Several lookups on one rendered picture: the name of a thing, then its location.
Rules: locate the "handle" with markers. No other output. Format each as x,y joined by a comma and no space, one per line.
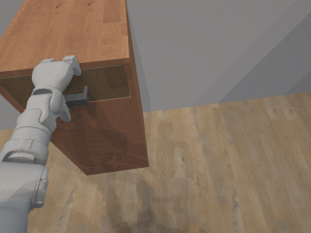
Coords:
77,99

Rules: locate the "robot left forearm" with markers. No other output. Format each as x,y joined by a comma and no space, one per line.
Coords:
31,137

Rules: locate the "cabinet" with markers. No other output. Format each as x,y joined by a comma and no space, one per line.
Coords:
106,135

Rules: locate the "robot left upper arm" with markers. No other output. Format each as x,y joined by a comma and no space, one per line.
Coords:
23,188

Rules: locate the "robot left hand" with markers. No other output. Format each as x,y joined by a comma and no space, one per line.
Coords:
57,74

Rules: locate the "drawer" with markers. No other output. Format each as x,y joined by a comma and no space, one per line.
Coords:
103,82

